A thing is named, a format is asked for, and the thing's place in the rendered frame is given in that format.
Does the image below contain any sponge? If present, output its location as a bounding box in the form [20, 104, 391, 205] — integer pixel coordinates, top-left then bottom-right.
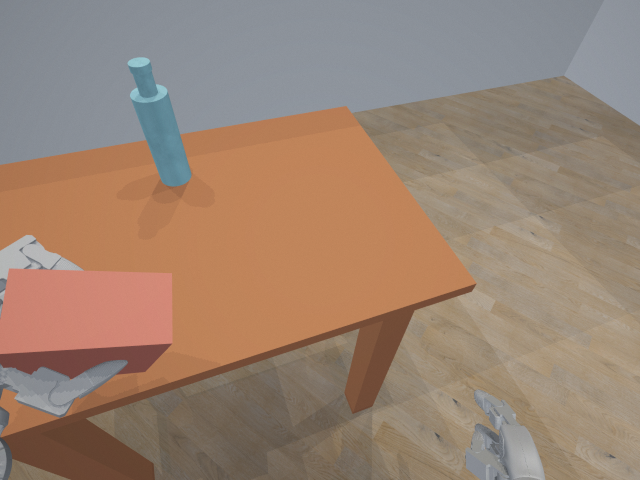
[0, 268, 173, 379]

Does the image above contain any table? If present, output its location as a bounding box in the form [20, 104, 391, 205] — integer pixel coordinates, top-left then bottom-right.
[0, 106, 477, 480]

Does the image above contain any right robot hand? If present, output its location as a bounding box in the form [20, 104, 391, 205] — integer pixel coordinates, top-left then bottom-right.
[465, 389, 545, 480]

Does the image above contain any left robot hand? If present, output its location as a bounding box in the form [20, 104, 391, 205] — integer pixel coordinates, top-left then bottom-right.
[0, 235, 128, 418]

